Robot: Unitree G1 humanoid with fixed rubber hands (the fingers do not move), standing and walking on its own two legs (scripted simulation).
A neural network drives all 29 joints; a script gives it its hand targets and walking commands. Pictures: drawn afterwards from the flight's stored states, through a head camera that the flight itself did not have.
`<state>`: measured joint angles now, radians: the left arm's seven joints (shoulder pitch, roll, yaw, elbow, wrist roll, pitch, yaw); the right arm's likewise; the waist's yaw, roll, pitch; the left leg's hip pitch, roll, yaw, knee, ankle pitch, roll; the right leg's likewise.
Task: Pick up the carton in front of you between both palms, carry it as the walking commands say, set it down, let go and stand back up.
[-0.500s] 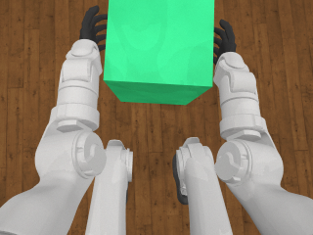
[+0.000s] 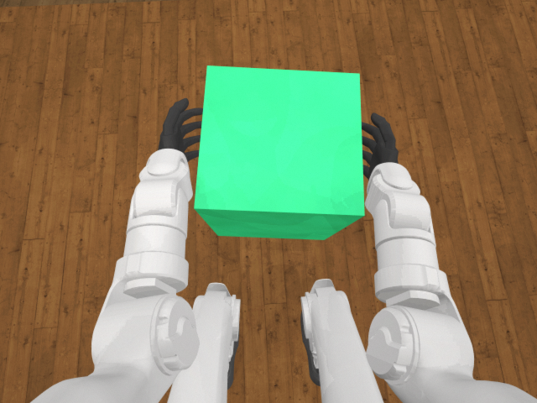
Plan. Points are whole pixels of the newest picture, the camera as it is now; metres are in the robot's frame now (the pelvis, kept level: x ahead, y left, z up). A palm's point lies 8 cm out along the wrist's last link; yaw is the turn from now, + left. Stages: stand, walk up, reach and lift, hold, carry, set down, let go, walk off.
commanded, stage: reach and lift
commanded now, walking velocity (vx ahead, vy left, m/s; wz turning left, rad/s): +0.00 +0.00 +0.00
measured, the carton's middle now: (276, 168) +0.47 -0.01 -0.12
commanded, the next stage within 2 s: hold in 1.92 s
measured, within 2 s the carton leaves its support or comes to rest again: neither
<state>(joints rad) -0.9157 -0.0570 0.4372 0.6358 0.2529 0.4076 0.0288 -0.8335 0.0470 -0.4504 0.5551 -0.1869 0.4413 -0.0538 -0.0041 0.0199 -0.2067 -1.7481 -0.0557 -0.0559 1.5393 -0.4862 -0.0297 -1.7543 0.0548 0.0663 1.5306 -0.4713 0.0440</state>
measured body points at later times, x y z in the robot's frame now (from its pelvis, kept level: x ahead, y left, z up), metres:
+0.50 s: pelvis +0.04 +0.00 +0.13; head +0.14 -0.01 +0.57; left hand +0.42 +0.14 +0.11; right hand +0.40 -0.16 +0.10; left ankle +0.09 +0.13 -0.53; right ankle +0.09 -0.13 -0.53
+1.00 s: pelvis +0.07 -0.01 +0.21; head +0.04 -0.01 +0.66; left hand +0.38 +0.15 +0.23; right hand +0.38 -0.15 +0.22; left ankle +0.09 +0.13 -0.53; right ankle +0.09 -0.13 -0.53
